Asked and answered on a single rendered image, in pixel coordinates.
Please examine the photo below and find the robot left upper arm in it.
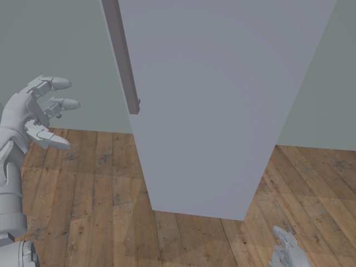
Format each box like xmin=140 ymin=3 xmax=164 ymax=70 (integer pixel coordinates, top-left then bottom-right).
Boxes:
xmin=0 ymin=240 xmax=40 ymax=267

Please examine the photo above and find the robot left hand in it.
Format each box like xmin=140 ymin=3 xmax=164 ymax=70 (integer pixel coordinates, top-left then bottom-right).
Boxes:
xmin=0 ymin=75 xmax=81 ymax=150

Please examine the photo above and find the handle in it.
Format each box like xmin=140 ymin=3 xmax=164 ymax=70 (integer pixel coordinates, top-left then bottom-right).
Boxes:
xmin=101 ymin=0 xmax=141 ymax=115

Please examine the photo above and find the left robot forearm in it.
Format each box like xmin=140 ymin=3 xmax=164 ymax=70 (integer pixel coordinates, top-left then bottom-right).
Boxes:
xmin=0 ymin=127 xmax=30 ymax=247

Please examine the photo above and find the robot right hand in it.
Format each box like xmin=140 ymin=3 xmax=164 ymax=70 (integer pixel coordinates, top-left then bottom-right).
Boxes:
xmin=268 ymin=226 xmax=311 ymax=267

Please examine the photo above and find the fridge door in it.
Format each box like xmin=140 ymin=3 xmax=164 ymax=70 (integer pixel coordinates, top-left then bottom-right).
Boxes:
xmin=99 ymin=0 xmax=337 ymax=221

